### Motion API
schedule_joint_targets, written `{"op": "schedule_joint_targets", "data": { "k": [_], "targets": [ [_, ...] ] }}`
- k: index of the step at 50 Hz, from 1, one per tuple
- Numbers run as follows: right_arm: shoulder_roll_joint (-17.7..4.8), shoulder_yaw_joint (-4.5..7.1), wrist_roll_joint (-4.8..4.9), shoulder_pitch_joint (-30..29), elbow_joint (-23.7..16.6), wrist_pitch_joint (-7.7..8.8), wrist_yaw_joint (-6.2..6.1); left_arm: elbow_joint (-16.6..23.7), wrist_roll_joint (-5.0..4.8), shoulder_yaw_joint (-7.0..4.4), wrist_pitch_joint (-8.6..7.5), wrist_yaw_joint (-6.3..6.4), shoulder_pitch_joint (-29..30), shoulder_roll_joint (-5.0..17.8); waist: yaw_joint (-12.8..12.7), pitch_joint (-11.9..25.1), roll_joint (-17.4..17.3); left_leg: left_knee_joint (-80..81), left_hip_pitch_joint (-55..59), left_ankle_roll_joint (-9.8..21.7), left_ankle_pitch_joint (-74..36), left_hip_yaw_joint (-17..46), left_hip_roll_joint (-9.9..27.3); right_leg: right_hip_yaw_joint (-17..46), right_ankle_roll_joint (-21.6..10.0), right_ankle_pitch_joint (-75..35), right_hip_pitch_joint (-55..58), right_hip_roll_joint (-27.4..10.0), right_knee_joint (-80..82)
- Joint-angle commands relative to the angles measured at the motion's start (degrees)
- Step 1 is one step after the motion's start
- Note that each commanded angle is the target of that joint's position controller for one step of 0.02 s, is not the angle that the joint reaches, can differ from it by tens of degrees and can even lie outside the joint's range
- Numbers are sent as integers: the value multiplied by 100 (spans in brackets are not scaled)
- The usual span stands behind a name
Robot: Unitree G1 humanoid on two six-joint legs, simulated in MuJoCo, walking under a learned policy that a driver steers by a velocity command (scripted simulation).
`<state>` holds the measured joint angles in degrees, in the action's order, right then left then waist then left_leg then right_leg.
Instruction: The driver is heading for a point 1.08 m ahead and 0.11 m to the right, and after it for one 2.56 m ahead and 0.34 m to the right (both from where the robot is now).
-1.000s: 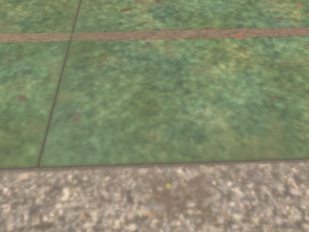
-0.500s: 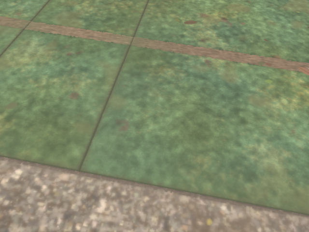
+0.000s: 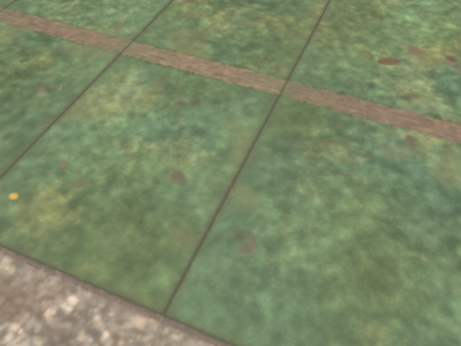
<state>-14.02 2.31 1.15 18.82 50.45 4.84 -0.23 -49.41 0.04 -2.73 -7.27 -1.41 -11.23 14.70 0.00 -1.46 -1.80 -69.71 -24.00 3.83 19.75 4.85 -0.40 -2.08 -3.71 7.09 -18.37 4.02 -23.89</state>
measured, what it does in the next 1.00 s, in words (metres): walks ahead: left foot, then right foot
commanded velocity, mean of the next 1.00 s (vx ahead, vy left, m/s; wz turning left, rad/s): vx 0.50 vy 0.00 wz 0.04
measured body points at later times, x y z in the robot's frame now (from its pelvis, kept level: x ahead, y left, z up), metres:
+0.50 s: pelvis +0.28 +0.07 +0.00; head +0.31 +0.08 +0.45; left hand +0.32 +0.34 -0.14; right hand +0.43 -0.19 -0.10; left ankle +0.34 +0.16 -0.74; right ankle +0.18 -0.08 -0.64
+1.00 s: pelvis +0.55 +0.01 -0.01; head +0.59 +0.00 +0.44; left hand +0.74 +0.26 -0.11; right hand +0.54 -0.26 -0.15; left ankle +0.38 +0.15 -0.66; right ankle +0.64 -0.08 -0.74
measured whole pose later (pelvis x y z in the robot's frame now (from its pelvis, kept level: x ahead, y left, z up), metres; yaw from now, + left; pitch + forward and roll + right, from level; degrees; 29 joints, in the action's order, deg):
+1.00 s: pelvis +0.55 +0.01 -0.01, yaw +0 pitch +2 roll +1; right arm -15.2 2.3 1.1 21.7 54.0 4.3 0.0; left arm -45.4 -0.5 -2.3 -5.9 -2.3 -4.2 14.6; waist 2.3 -1.4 -0.4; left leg -56.4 -11.6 1.9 28.4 2.4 -0.3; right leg -2.9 -3.8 8.7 -26.5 0.6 -32.5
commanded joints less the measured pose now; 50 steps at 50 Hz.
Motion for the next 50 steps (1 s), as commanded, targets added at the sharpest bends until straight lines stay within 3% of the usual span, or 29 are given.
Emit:
{"op": "schedule_joint_targets", "data": {
  "k": [1,4,6,9,13,16,17,18,19,20,21,22,23,24,25,27,30,35,40,42,44,45,46,47,48,49,50],
  "targets": [
    [-339,108,-39,172,-380,46,-23,185,36,-38,-59,-34,-55,381,136,218,480,195,-999,-23,-412,108,721,1866,-1045,13,725,-1576,1596],
    [-278,67,-111,-261,-593,21,-56,17,-6,-97,-62,8,-372,668,75,15,448,1013,-1361,-203,-927,-78,851,1378,-1155,-635,598,-1564,1802],
    [-256,37,-133,-739,-751,46,-45,-45,-40,-114,-14,54,-558,756,-61,-20,397,1828,-1476,-264,-1577,-163,850,1127,-1067,-839,724,-1485,1819],
    [-185,-11,-90,-1391,-919,93,11,-150,-107,-106,53,91,-860,840,-287,-80,448,3017,-1114,-299,-2377,-389,624,734,-840,-918,785,-1294,1726],
    [-277,-17,-1,-2036,-1184,121,124,-341,-151,-99,151,96,-1287,896,-491,-221,522,3688,-1093,-244,-2280,-423,476,866,-776,-696,1407,-1593,1468],
    [-472,45,-1,-1989,-1286,178,208,-381,-143,-135,260,125,-1253,1006,-289,-140,616,4044,-793,-15,-1642,-465,349,975,-633,-1189,1923,-1840,1016],
    [-598,113,-17,-1621,-1204,194,209,-354,-136,-140,294,133,-1125,1052,-27,73,647,4190,-205,89,-1534,-597,198,860,-538,-1974,1929,-1753,559],
    [-850,252,-28,-788,-948,198,179,-321,-99,-98,319,135,-1072,953,362,588,561,4266,931,255,-1550,-685,75,618,-397,-2704,1727,-1459,-412],
    [-1304,394,-91,380,-716,191,121,-144,10,6,304,144,-999,739,807,1461,90,4105,2677,646,-1739,277,969,304,-176,-1823,679,-1119,-2134],
    [-1803,510,-133,848,-577,133,140,-93,-14,229,173,97,-1720,-23,534,2188,-1467,4586,4725,1536,-815,2854,2266,81,208,1396,-1737,-121,-4239],
    [-1224,365,-88,914,-574,124,150,-185,-135,120,45,78,-1581,477,660,2262,-1185,5128,4695,1522,-334,3687,2341,858,140,2465,-2438,-274,-5055],
    [-977,273,-72,428,-646,132,143,1,-251,3,-24,59,-1033,888,576,1386,-823,5198,3962,1245,-578,2835,2138,833,49,2033,-2785,-583,-5191],
    [-841,218,-84,-54,-747,126,146,86,-225,1,-26,86,-675,860,402,958,-356,5304,3142,1100,-1163,2083,1893,668,56,1501,-2591,-868,-4959],
    [-696,179,-113,-364,-776,128,178,124,-123,-17,7,109,-484,777,244,605,-96,5511,2444,1030,-1609,1603,1656,614,95,1178,-2379,-1026,-4599],
    [-582,143,-151,-515,-775,153,196,120,-83,-38,81,117,-571,695,43,521,-213,5697,2023,963,-1832,1264,1481,654,113,953,-2024,-1175,-4339],
    [-590,159,-125,-508,-683,209,223,74,-75,-13,224,122,-731,458,-113,422,-254,5984,1594,1022,-2133,880,1330,582,190,752,-1716,-1203,-4058],
    [-783,219,-119,-262,-488,223,157,248,-22,-25,297,148,-298,423,-96,156,-101,6207,1527,1083,-2496,507,1307,551,325,133,-2121,-1241,-3360],
    [-888,222,-75,142,-242,133,43,529,-33,15,237,78,722,285,210,-69,-130,6311,1679,821,-2296,-16,1091,367,330,-1243,-2060,-1061,-1661],
    [-972,237,-24,623,77,34,9,852,-102,40,173,-54,1534,319,462,-308,-150,6060,2430,763,-2122,17,1380,288,203,-1082,-2159,-892,-864],
    [-1022,262,-10,621,141,-21,-20,946,-107,29,132,-124,1615,386,397,-307,-203,5819,2750,690,-2383,67,1533,277,65,-686,-2107,-843,-676],
    [-1104,288,-8,491,147,-74,-37,902,-100,-32,101,-153,1302,531,166,-88,-324,5400,2871,574,-3319,28,1544,111,-87,-303,-1449,-655,-537],
    [-1123,285,-11,362,126,-106,-43,757,-85,-118,95,-136,776,665,-149,231,-353,4796,2794,471,-4277,-133,1381,-81,-204,-283,-642,-449,-418],
    [-988,229,-51,325,83,-129,-50,454,-75,-267,100,-88,-206,943,-560,845,-242,3675,2339,308,-4549,-366,1063,-53,-388,-443,750,-449,-472],
    [-770,121,-178,408,-83,-111,-65,259,-14,-388,128,-19,-1292,1422,-853,1751,574,1721,1038,90,-2706,-658,645,1362,-783,-622,2562,-1650,-577],
    [-21,-74,-100,1180,-44,27,13,167,2,-415,153,-66,-1431,1642,-405,2392,2077,10,-1149,-208,1184,-300,-363,4094,-1644,631,4206,-2697,244],
    [-725,76,30,765,8,146,39,219,-68,-272,150,-66,-1282,1075,-617,1994,1329,-595,-1780,-114,1279,326,-39,4169,-1403,1233,3913,-2535,598],
    [-964,151,135,204,-170,213,54,304,-80,-207,145,-45,-821,876,-533,1187,1010,-566,-2048,-35,718,166,243,3277,-1145,948,3117,-2362,699]
  ]
}}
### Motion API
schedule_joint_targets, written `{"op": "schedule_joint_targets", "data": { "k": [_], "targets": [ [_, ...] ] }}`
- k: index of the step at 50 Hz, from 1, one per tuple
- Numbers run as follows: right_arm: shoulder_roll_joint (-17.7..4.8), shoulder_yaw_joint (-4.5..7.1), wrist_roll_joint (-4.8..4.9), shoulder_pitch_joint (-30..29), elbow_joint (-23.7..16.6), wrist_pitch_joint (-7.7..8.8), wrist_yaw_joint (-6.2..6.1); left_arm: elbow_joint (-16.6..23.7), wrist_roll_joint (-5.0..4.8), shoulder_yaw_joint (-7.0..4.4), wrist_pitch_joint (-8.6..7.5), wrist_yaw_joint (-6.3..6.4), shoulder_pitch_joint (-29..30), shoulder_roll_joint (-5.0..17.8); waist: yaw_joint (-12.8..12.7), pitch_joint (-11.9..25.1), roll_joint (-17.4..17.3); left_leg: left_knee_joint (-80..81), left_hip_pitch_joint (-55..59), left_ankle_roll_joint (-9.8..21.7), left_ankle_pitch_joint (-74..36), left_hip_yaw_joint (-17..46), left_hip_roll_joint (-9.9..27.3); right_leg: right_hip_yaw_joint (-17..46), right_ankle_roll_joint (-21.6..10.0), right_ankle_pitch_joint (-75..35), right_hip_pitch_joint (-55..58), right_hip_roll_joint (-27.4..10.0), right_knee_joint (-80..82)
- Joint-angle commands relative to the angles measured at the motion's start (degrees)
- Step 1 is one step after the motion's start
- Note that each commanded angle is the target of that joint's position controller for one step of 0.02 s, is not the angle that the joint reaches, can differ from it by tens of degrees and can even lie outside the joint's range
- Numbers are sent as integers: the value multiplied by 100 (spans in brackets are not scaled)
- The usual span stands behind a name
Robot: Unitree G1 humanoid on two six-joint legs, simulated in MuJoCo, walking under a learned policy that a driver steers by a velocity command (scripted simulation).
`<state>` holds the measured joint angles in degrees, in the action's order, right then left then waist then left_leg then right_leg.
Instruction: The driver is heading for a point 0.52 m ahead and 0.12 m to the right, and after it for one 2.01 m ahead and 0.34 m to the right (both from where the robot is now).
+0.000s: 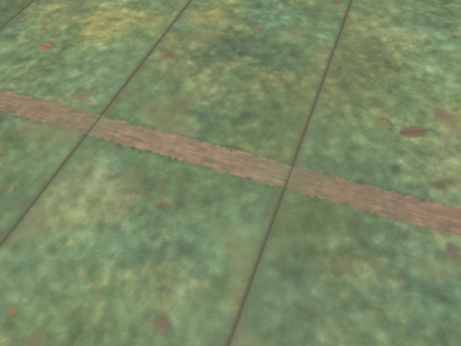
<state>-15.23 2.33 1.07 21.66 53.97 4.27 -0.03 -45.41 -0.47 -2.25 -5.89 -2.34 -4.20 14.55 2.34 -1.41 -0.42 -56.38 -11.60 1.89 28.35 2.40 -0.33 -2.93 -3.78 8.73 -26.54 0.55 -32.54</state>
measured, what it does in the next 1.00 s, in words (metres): walks ahead, turning right: left foot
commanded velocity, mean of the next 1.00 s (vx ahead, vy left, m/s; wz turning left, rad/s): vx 0.50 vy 0.00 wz -0.25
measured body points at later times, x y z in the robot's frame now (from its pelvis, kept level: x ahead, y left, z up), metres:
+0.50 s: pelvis +0.27 +0.04 +0.00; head +0.31 +0.04 +0.45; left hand +0.23 +0.31 -0.14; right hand +0.49 -0.20 -0.09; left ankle +0.40 +0.14 -0.73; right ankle +0.09 -0.09 -0.72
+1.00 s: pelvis +0.52 +0.00 +0.00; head +0.55 -0.02 +0.45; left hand +0.78 +0.17 -0.09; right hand +0.45 -0.27 -0.14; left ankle +0.40 +0.15 -0.72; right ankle +0.63 -0.15 -0.71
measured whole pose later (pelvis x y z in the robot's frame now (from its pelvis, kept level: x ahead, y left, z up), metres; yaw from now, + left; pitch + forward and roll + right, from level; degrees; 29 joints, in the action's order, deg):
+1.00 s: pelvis +0.52 +0.00 +0.00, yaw -17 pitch +1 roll +2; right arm -15.2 4.6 0.7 17.9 53.7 3.8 -1.0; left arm -43.5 -1.1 -3.6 -1.3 -3.1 -3.9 13.4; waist 3.7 -2.0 1.0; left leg -15.9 6.3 -2.3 22.4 -17.1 1.5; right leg -2.9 -4.8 6.2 -33.9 -4.1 -37.6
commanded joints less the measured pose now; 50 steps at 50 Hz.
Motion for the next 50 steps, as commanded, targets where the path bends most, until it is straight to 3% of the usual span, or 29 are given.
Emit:
{"op": "schedule_joint_targets", "data": {
  "k": [1,2,3,6,9,14,18,21,22,23,24,25,26,27,28,29,30,32,36,41,46,48,50],
  "targets": [
    [-777,143,104,-358,-571,274,-8,-15,-2,-218,6,45,-1086,797,-568,777,343,-1625,-3035,136,-698,250,536,2727,-1015,141,3089,-1804,1709],
    [-716,175,5,-501,-595,238,-41,15,40,-184,-2,25,-839,647,-416,475,240,-1300,-2803,98,-1006,204,697,2267,-963,-350,2444,-1586,1882],
    [-620,184,-18,-369,-580,169,-43,0,99,-154,-24,16,-754,552,-236,451,408,-1118,-2447,85,-1220,246,831,1964,-923,-577,2080,-1442,2047],
    [-387,170,-38,-320,-580,7,-67,-153,68,-189,-92,28,-888,634,-98,288,418,-668,-2345,-37,-1523,154,905,1442,-1024,-1070,1677,-1310,2399],
    [-381,179,-98,-927,-789,-13,-78,-307,56,-230,-53,129,-1178,783,-222,70,310,155,-2889,-178,-2294,115,936,1158,-1010,-1392,1832,-1285,2541],
    [-212,105,-63,-1876,-1036,63,18,-507,-9,-226,23,214,-1588,864,-536,-130,336,1774,-2717,-167,-3440,-127,702,690,-767,-1176,2051,-1087,2606],
    [-230,69,-4,-2499,-1284,118,146,-733,-42,-244,120,232,-1969,916,-732,-320,348,2396,-2847,-81,-3221,-189,557,733,-768,-1150,2720,-1357,2365],
    [-380,111,-3,-2525,-1402,200,230,-807,-83,-281,205,277,-1981,985,-554,-290,439,2754,-2493,75,-2653,-127,430,1004,-671,-1573,3026,-1559,1937],
    [-491,157,-8,-2273,-1348,225,231,-783,-89,-303,227,287,-1875,1054,-383,-146,519,2828,-2024,131,-2471,-199,312,1045,-620,-2038,3006,-1546,1686],
    [-647,246,-23,-1708,-1194,247,207,-739,-91,-306,248,292,-1702,1084,-39,175,536,2991,-1148,231,-2468,-346,139,943,-517,-2817,2860,-1372,1100],
    [-962,396,-55,-713,-908,257,147,-678,-43,-245,250,291,-1644,926,383,853,419,2860,384,419,-2638,-252,264,738,-338,-2856,2281,-1023,-24],
    [-1438,512,-144,344,-764,233,69,-499,106,-113,231,288,-1700,570,672,1848,-414,2715,2198,762,-2640,1101,1521,420,-99,-895,1005,-505,-1963],
    [-1583,519,-176,409,-664,195,111,-518,-55,40,113,249,-2495,-65,227,2501,-1945,3515,3617,1516,-1510,3576,2568,652,134,2494,-954,300,-3575],
    [-958,371,-133,216,-752,198,102,-602,-205,-135,52,251,-2115,687,416,1973,-1144,3802,3130,1268,-927,3416,2358,1182,105,2401,-1454,-46,-4160],
    [-712,294,-102,-219,-809,213,79,-448,-265,-215,34,258,-1625,895,346,1181,-848,3917,2347,1000,-1096,2484,2194,1047,55,1827,-1682,-303,-4167],
    [-587,246,-115,-628,-840,227,86,-429,-227,-220,57,295,-1418,800,151,796,-412,4112,1555,881,-1565,1878,1980,951,88,1325,-1422,-564,-3972],
    [-437,215,-134,-895,-829,241,100,-429,-156,-259,110,314,-1349,721,0,474,-404,4332,979,811,-1881,1352,1768,946,112,1008,-1216,-712,-3692],
    [-341,210,-195,-1076,-761,289,102,-455,-172,-270,263,289,-1559,466,-238,320,-573,4671,405,780,-2231,697,1579,933,137,682,-748,-870,-3500],
    [-544,295,-215,-984,-579,324,17,-227,-121,-299,435,293,-1208,344,-304,-11,-330,4927,291,870,-2905,-131,1580,992,233,-11,-1261,-917,-3008],
    [-742,347,-189,-815,-469,235,-96,64,-69,-252,372,135,-416,252,-87,-221,-212,5005,608,743,-3138,-927,1479,625,256,-1134,-1331,-819,-1502],
    [-922,422,-70,-375,-296,60,-125,516,-73,-185,368,-43,436,205,192,-483,-155,4699,1519,677,-3534,-1288,1750,174,73,-770,-1574,-708,-684],
    [-1008,449,-13,-375,-266,-14,-121,643,-76,-211,379,-95,460,267,81,-406,-248,4304,1730,596,-4551,-1414,1818,-41,-94,-247,-1247,-517,-510],
    [-1164,480,36,-466,-251,-68,-125,612,-65,-325,399,-95,-12,465,-299,5,-483,3423,1784,512,-6397,-1501,1810,-333,-330,323,-292,-96,-457]
  ]
}}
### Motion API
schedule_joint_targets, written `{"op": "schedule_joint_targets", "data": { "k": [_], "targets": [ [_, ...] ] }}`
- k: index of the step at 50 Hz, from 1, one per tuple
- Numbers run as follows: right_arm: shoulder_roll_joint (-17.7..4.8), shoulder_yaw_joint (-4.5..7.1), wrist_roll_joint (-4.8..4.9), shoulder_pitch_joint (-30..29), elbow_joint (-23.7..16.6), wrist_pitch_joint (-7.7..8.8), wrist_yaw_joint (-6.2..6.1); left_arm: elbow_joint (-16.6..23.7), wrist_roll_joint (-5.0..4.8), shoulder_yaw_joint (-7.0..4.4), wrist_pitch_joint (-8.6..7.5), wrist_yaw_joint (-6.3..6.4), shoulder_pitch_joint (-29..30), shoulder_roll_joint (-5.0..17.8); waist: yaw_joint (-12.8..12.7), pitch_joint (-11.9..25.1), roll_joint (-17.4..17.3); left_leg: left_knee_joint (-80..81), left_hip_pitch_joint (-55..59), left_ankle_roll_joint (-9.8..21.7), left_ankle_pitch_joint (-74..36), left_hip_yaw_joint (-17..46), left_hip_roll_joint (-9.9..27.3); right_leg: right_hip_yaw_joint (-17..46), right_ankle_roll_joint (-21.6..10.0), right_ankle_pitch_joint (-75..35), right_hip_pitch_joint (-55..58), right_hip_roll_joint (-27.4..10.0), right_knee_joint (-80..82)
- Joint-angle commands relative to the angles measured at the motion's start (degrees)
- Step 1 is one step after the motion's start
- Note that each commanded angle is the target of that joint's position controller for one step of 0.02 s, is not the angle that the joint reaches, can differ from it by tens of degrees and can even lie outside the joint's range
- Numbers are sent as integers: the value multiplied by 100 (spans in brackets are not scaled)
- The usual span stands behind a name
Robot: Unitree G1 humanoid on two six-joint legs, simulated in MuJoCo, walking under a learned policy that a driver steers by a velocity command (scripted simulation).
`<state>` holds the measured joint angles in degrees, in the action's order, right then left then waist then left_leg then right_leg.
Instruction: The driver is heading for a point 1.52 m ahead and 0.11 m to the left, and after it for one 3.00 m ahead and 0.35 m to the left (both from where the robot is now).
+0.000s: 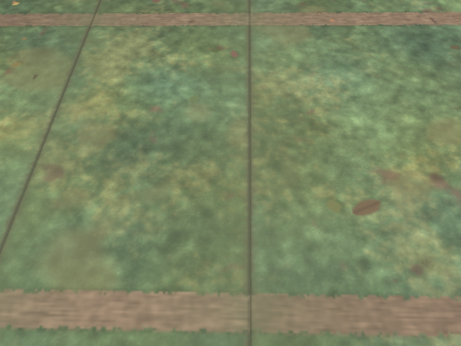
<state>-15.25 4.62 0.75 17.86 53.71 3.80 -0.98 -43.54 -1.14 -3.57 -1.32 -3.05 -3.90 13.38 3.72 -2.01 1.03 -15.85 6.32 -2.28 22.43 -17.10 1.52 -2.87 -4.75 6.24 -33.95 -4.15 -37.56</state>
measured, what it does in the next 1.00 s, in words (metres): walks ahead: right foot, then left foot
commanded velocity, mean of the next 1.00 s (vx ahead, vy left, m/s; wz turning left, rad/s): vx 0.50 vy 0.00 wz -0.10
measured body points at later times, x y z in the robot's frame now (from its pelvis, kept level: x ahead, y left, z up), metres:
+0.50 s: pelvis +0.27 -0.02 +0.01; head +0.30 -0.03 +0.46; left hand +0.30 +0.25 -0.11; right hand +0.45 -0.28 -0.10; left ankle +0.48 +0.12 -0.69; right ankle +0.15 -0.10 -0.73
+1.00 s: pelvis +0.56 +0.00 +0.02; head +0.58 +0.00 +0.47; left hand +0.76 +0.23 -0.09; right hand +0.55 -0.27 -0.12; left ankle +0.50 +0.10 -0.73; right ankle +0.74 -0.19 -0.67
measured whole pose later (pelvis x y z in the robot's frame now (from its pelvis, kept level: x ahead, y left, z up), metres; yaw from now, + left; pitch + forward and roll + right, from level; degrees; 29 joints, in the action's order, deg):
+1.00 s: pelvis +0.56 +0.00 +0.02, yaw -4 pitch +2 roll +2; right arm -14.1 2.9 0.5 18.9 56.0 5.0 0.2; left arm -48.7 -0.7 -3.8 -4.0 -0.2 -4.4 14.6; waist 4.0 -0.4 1.9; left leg -11.3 -0.7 3.0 12.3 -2.9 -3.5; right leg 1.9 0.1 -4.3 -38.1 -7.1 -36.0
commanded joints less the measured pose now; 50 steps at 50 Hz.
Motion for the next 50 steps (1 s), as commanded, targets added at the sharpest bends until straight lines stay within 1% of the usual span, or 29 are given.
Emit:
{"op": "schedule_joint_targets", "data": {
  "k": [1,2,3,4,5,6,7,8,9,11,14,20,23,25,27,28,29,30,31,32,33,34,35,36,38,40,44,47,50],
  "targets": [
    [-1183,238,86,-214,-221,-57,-27,217,-9,-331,-60,-3,-824,797,-920,477,-583,-1604,-209,808,-6165,325,1458,-436,-404,351,1512,640,411],
    [-1065,176,50,-185,-230,-44,-33,-93,-14,-525,-47,87,-1796,1177,-1337,974,-360,-2909,-1160,605,-5366,248,1214,-120,-601,-27,3170,641,629],
    [-368,-40,-162,258,-435,51,39,-253,-9,-661,-49,194,-2254,1871,-1016,1488,1103,-5155,-3591,262,-1020,331,455,2455,-1364,73,5269,-907,737],
    [-328,-118,5,343,-415,280,121,-143,26,-549,-127,166,-2331,1735,-930,2447,1017,-6285,-4485,203,1268,1675,-239,4915,-2052,744,5838,-1818,1872],
    [-778,21,279,-442,-562,391,164,-146,69,-421,-197,122,-2080,1317,-1119,1786,421,-6499,-5021,312,880,2066,61,4135,-1641,521,5414,-1626,2101],
    [-734,5,294,-736,-654,439,149,-107,50,-368,-248,119,-1642,1146,-944,1149,345,-6151,-5074,426,350,2004,347,3203,-1372,95,4577,-1405,2066],
    [-712,24,159,-776,-564,422,91,-44,43,-291,-273,118,-1167,900,-711,755,48,-5718,-4788,430,-83,1983,610,2495,-1155,-419,3737,-1143,2112],
    [-732,68,73,-678,-489,356,67,5,92,-221,-297,122,-890,673,-507,571,122,-5398,-4394,421,-361,2013,757,2015,-1040,-794,3141,-927,2252],
    [-676,75,53,-503,-425,266,77,7,132,-198,-319,127,-834,605,-369,560,220,-5237,-4056,409,-565,2044,827,1801,-984,-867,2821,-816,2428],
    [-521,64,17,-401,-373,128,68,-78,107,-216,-391,155,-920,706,-265,471,143,-4876,-3976,311,-814,1983,845,1505,-1009,-1204,2578,-747,2677],
    [-457,45,-57,-900,-533,51,35,-250,98,-241,-420,255,-1220,857,-368,186,126,-4041,-4525,126,-1560,1947,826,1173,-965,-1542,2644,-698,2874],
    [-278,-51,-3,-1901,-770,133,160,-525,73,-213,-372,346,-1648,909,-723,-144,263,-2102,-4511,159,-3031,1741,505,753,-690,-835,2914,-559,3032],
    [-282,-91,26,-2287,-909,178,256,-727,50,-221,-327,357,-1911,922,-848,-323,264,-1634,-4656,269,-2900,1716,388,775,-700,-853,3417,-778,2878],
    [-332,-97,37,-2389,-1001,223,334,-826,27,-243,-277,384,-1968,967,-802,-350,297,-1423,-4710,418,-2565,1747,341,831,-649,-1183,3814,-979,2653],
    [-477,-57,40,-2134,-970,253,382,-851,20,-272,-233,412,-1843,1050,-590,-181,398,-1294,-4268,586,-2150,1671,206,814,-521,-1994,4044,-1065,2323],
    [-606,0,28,-1807,-891,256,376,-837,23,-289,-214,419,-1736,1124,-398,57,495,-1311,-3717,683,-1933,1525,22,763,-453,-2946,4075,-1017,1956],
    [-779,101,8,-1115,-689,252,349,-827,23,-277,-181,419,-1605,1125,-10,474,478,-1218,-2744,826,-1957,1340,-195,584,-339,-3805,3950,-809,1147],
    [-1043,217,-34,-119,-409,236,300,-780,57,-207,-162,422,-1592,990,396,1153,292,-1386,-1162,1047,-2099,1616,60,387,-160,-3379,3211,-501,-144],
    [-1583,350,-128,669,-271,218,263,-728,137,-28,-240,361,-2336,383,225,2145,-910,-1416,1249,1904,-1585,3920,1587,196,228,-1001,1004,264,-2443],
    [-1261,249,-38,856,-169,191,284,-816,57,38,-367,314,-2320,274,274,2625,-1655,-272,1864,2280,-553,5985,2126,787,338,2578,-188,886,-3646],
    [-960,140,28,427,-216,201,283,-674,-113,-105,-473,286,-1769,851,310,1792,-1210,-59,1265,1936,169,5471,1923,1089,199,2455,-821,482,-4113],
    [-760,77,-1,-94,-356,195,262,-508,-183,-109,-518,292,-1248,939,193,1103,-806,64,358,1709,85,4684,1731,880,109,1940,-926,155,-3967],
    [-618,18,-69,-502,-412,202,272,-472,-109,-122,-513,324,-1025,900,-1,571,-424,277,-606,1633,-437,4077,1545,741,112,1486,-733,-103,-3581],
    [-472,-32,-135,-716,-438,241,277,-499,-27,-169,-455,359,-1088,869,-225,407,-503,421,-1203,1531,-871,3675,1344,788,111,1185,-339,-316,-3177],
    [-441,-53,-139,-771,-391,263,289,-605,8,-153,-325,379,-1379,619,-435,338,-617,703,-1728,1532,-1294,3188,1142,751,169,982,115,-426,-2820],
    [-611,-22,-115,-635,-309,287,245,-552,38,-145,-257,400,-1221,544,-462,182,-546,896,-1874,1619,-1742,2856,1120,668,305,669,-76,-487,-2395],
    [-769,9,-75,-300,-179,233,118,-341,97,-132,-284,377,-466,497,-279,34,-403,993,-1584,1498,-2294,2353,973,560,498,-599,-498,-455,-1014],
    [-818,10,-20,-18,-70,202,82,-205,63,-65,-332,314,138,368,-67,-66,-417,994,-1477,1355,-2285,2028,833,344,508,-1263,-220,-242,-8],
    [-849,24,14,314,96,138,78,-57,18,-24,-359,228,620,372,106,-205,-424,830,-974,1361,-2243,2045,1017,304,477,-1224,-285,-129,496]
  ]
}}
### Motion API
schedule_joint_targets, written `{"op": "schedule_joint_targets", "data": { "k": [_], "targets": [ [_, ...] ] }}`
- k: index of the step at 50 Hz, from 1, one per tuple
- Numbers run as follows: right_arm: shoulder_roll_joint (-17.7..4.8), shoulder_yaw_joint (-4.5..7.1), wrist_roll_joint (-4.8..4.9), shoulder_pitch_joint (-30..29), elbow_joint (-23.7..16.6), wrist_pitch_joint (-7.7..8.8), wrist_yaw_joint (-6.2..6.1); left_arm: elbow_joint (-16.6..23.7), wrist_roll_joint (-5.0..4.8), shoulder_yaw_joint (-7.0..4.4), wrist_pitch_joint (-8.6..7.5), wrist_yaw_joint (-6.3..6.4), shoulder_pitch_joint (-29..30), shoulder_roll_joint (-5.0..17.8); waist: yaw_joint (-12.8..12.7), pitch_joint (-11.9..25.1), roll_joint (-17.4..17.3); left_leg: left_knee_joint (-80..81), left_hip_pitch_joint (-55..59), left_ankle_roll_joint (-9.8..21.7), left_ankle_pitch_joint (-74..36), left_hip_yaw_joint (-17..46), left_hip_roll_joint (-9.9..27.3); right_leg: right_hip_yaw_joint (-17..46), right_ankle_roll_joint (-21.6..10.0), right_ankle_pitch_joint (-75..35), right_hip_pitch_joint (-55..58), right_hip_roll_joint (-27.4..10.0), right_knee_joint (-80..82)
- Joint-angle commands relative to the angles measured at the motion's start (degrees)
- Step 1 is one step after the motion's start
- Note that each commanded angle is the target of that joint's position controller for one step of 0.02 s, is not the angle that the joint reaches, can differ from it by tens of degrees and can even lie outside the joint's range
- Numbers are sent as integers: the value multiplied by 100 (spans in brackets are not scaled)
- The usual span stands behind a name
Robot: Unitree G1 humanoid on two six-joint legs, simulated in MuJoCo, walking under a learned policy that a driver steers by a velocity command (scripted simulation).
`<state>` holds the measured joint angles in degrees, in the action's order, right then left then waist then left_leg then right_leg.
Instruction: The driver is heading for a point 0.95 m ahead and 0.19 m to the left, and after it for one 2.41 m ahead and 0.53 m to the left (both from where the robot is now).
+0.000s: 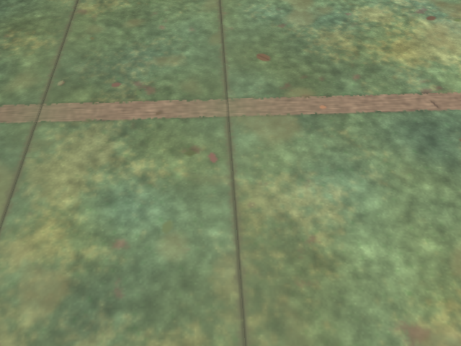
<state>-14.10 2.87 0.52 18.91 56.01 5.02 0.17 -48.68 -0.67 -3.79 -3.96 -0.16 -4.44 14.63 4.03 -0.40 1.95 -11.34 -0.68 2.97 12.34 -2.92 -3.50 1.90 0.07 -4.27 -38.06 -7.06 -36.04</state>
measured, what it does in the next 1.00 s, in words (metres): walks ahead, turning left: right foot, then left foot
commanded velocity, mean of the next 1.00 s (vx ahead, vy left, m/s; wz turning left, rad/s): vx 0.50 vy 0.00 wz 0.24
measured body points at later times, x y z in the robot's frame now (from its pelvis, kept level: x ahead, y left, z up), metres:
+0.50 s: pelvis +0.29 -0.06 +0.00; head +0.30 -0.07 +0.45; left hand +0.29 +0.21 -0.13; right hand +0.45 -0.31 -0.12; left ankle +0.46 +0.12 -0.68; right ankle +0.23 -0.15 -0.75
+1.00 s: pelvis +0.58 +0.03 +0.00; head +0.60 +0.05 +0.45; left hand +0.69 +0.33 -0.10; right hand +0.70 -0.23 -0.12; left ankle +0.54 +0.09 -0.75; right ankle +0.79 -0.12 -0.68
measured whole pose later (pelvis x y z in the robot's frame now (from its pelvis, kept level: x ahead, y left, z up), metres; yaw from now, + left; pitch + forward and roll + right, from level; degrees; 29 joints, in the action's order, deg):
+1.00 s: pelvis +0.58 +0.03 +0.00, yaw +17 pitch +2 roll +0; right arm -14.7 4.0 0.8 18.2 47.6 3.3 -0.1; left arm -46.1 0.6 -3.7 -5.9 0.6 -2.9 16.4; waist 3.1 -1.5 1.5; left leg -18.9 -9.6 5.2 10.7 5.8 -6.1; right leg 5.5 2.7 3.2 -37.8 -5.6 -41.9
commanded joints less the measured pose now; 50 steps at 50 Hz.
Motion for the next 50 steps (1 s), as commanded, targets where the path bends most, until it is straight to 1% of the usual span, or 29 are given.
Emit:
{"op": "schedule_joint_targets", "data": {
  "k": [1,3,5,6,7,8,9,10,11,12,13,15,17,19,24,30,33,34,35,36,37,38,39,40,41,42,44,46,50],
  "targets": [
    [-972,208,42,288,-83,-19,-41,515,-39,4,-111,-98,794,268,94,-407,-522,276,-46,829,-1299,655,1620,-159,-49,-36,51,186,467],
    [-1031,242,57,319,-27,-86,-64,600,-48,-3,-150,-170,872,358,16,-417,-580,18,340,764,-1611,734,1827,-126,-191,372,55,229,652],
    [-1123,278,64,162,-51,-141,-86,531,-50,-72,-183,-200,490,559,-275,-180,-707,-456,523,639,-2635,715,1877,-250,-362,803,690,407,775],
    [-1116,272,74,12,-85,-173,-92,351,-30,-166,-192,-189,-119,718,-635,183,-715,-1148,445,524,-3550,537,1698,-432,-496,795,1561,600,911],
    [-947,205,42,5,-136,-191,-96,36,2,-314,-190,-143,-1121,1029,-1031,849,-560,-2347,-111,351,-3577,300,1370,-334,-700,664,3049,520,793],
    [-496,53,-54,440,-278,-131,-69,-128,111,-443,-175,-98,-1984,1571,-1040,1795,421,-4514,-2049,16,-1719,-4,742,1608,-1383,889,5316,-882,692],
    [-140,-70,-39,736,-206,6,-23,-215,34,-403,-149,-133,-2187,1521,-945,2321,1437,-5807,-3531,-137,2082,535,-21,3769,-1908,1842,6233,-1586,1586],
    [-777,90,126,202,-278,113,17,-185,-16,-259,-158,-127,-1958,1057,-1053,1744,934,-6380,-4175,-19,2043,985,340,3468,-1640,2458,5846,-1381,1797],
    [-925,124,210,-278,-439,178,27,-74,-15,-196,-163,-109,-1433,893,-946,996,664,-6319,-4397,70,1472,791,644,2682,-1425,2194,5009,-1213,1938],
    [-897,136,156,-502,-460,187,-5,3,44,-145,-164,-113,-1022,756,-788,597,249,-6037,-4180,67,944,672,898,2122,-1338,1717,4186,-1011,2125],
    [-839,171,93,-508,-449,141,-27,35,102,-95,-180,-128,-768,594,-591,332,207,-5707,-3868,44,606,680,1079,1689,-1277,1291,3554,-816,2319],
    [-596,162,69,-280,-384,-3,-34,-16,121,-61,-214,-149,-677,489,-354,265,325,-5363,-3381,-14,330,686,1213,1246,-1278,964,3013,-628,2634],
    [-515,157,35,-406,-438,-91,-57,-115,90,-94,-250,-115,-801,649,-300,97,241,-4978,-3523,-128,40,625,1253,924,-1349,573,2830,-595,2829],
    [-531,168,-21,-801,-581,-108,-67,-219,87,-121,-241,-48,-1007,764,-378,-49,116,-4365,-3884,-253,-513,609,1268,728,-1365,286,2933,-588,2931],
    [-351,92,47,-1571,-786,-81,54,-383,93,-113,-220,61,-1271,823,-636,-236,140,-2852,-3686,-222,-1923,383,1027,-197,-1050,262,3085,-382,3090],
    [-372,45,83,-2241,-1207,-74,257,-627,41,-157,-68,104,-1587,889,-801,-473,67,-2177,-4034,73,-1380,308,818,-618,-887,-400,4372,-840,2645],
    [-644,177,52,-1735,-1249,-87,339,-519,16,-225,54,178,-1336,1115,-416,-13,330,-2226,-3067,343,-507,-185,367,-901,-680,-3015,4627,-864,1503],
    [-843,308,51,-985,-1083,-101,334,-466,21,-223,119,214,-1227,1131,2,392,293,-2050,-2091,486,-562,-342,107,-1094,-536,-3623,4432,-705,482],
    [-1232,500,58,-37,-861,-124,268,-366,55,-181,131,254,-1260,1072,395,917,12,-1949,-494,738,-738,192,247,-1175,-329,-2914,3451,-465,-957],
    [-1871,667,72,517,-820,-152,186,-122,196,34,-14,157,-1744,453,163,1646,-1297,-1750,1816,1736,-98,2980,1709,-1131,78,374,906,437,-3267],
    [-1624,543,98,529,-871,-135,184,-98,127,97,-265,57,-1573,398,144,2199,-1373,-685,2491,2134,370,5050,2316,-6,89,3651,-233,1081,-4256],
    [-1281,441,45,390,-888,-112,164,64,-105,-20,-440,-25,-1006,807,282,1630,-1101,-586,2148,1791,392,4306,2122,410,-80,3365,-808,686,-4465],
    [-1082,392,36,37,-976,-83,150,163,-158,-11,-522,-29,-686,827,165,1047,-681,-561,1327,1577,54,3503,1893,317,-183,2865,-820,414,-4119],
    [-917,338,21,-359,-1074,-74,156,154,-42,-44,-529,15,-564,813,-79,602,-250,-454,382,1441,-450,2923,1671,265,-169,2534,-521,211,-3562],
    [-762,281,-26,-621,-1175,-62,144,153,45,-106,-462,58,-605,864,-307,420,-295,-318,-304,1361,-900,2554,1504,277,-131,2328,-50,50,-3131],
    [-723,262,-45,-740,-1250,-68,127,174,85,-122,-374,71,-666,825,-444,354,-380,-179,-711,1369,-1069,2428,1386,284,-67,2249,250,11,-2898],
    [-884,302,-12,-689,-1289,-58,61,231,139,-113,-253,100,-683,667,-528,258,-466,-34,-1172,1413,-1407,2128,1271,172,117,2032,411,39,-2350],
    [-1068,355,13,-484,-1272,-52,-24,401,162,-93,-208,125,-278,588,-434,110,-468,24,-1366,1343,-1563,1899,1151,99,281,1385,313,139,-1549],
    [-1082,370,61,-141,-1222,-118,-103,665,106,-13,-254,52,553,411,-99,5,-637,-93,-1577,982,-988,1646,822,40,327,-54,810,509,158]
  ]
}}
Velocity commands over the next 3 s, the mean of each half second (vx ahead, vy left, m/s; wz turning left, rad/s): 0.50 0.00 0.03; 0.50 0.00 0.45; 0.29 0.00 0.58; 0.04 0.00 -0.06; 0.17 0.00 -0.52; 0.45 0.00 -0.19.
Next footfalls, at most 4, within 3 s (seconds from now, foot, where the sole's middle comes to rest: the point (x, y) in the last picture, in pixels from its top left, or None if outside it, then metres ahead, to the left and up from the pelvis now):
0.14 right None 0.27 -0.15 -0.78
0.70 left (191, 321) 0.58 0.10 -0.78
1.18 right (225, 225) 0.90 -0.02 -0.78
1.64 left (150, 258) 0.79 0.23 -0.78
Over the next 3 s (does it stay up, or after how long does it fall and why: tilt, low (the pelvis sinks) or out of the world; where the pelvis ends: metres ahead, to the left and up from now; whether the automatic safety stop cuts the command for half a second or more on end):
stays up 1.10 0.15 -0.02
